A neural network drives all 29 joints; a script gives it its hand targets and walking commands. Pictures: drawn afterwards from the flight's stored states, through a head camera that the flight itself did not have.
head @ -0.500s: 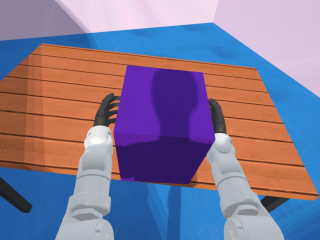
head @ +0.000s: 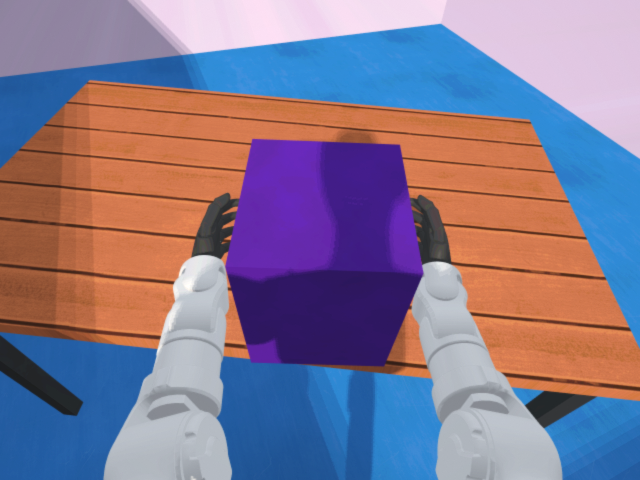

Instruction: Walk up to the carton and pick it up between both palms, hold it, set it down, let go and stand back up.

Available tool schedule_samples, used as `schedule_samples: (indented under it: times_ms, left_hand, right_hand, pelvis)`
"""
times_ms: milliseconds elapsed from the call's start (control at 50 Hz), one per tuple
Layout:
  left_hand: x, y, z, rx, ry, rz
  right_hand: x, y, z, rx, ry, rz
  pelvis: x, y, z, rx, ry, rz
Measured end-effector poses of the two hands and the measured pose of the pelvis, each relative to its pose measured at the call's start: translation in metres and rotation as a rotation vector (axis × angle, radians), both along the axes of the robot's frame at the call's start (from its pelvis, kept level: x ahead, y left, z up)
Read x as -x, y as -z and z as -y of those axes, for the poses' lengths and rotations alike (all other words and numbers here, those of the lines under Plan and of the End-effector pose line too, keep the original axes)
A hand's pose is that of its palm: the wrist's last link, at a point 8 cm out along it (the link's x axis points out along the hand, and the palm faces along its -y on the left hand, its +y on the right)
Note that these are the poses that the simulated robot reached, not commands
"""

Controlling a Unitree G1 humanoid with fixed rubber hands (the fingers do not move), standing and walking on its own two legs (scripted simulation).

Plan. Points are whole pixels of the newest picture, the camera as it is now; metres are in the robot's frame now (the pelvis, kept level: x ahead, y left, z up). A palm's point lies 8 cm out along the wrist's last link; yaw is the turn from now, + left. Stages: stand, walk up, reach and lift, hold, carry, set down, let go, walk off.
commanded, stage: set down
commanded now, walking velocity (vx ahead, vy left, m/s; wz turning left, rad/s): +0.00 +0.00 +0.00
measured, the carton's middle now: (321, 259) +0.41 -0.01 +0.03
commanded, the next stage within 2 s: none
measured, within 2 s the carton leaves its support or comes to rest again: rests again in 0.74 s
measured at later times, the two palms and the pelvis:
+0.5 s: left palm (211, 257) +0.40 +0.14 +0.05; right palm (426, 253) +0.39 -0.16 +0.06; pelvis +0.00 +0.00 +0.00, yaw +0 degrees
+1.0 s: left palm (215, 266) +0.40 +0.13 +0.03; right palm (425, 263) +0.39 -0.16 +0.05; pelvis +0.00 +0.00 +0.00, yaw -1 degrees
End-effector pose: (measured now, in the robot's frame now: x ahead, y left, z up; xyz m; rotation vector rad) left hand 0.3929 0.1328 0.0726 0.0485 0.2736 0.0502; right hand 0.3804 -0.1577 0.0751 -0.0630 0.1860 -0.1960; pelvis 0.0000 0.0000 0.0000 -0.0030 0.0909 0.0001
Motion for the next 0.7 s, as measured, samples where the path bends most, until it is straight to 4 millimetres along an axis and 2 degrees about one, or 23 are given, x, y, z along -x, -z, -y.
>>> schedule_samples:
  times_ms: [420,700]
  left_hand:
    - [-0.011,0.017,-0.002,0.006,0.0,-0.019]
    - [-0.011,0.032,-0.001,-0.012,0.002,-0.035]
  right_hand:
    - [-0.013,0.008,-0.002,0.027,-0.007,-0.022]
    - [-0.013,0.023,-0.001,0.033,-0.01,-0.039]
  pelvis:
    - [-0.001,0.001,-0.001,0.001,0.002,-0.078]
    - [0.0,0.002,-0.002,0.002,0.003,-0.128]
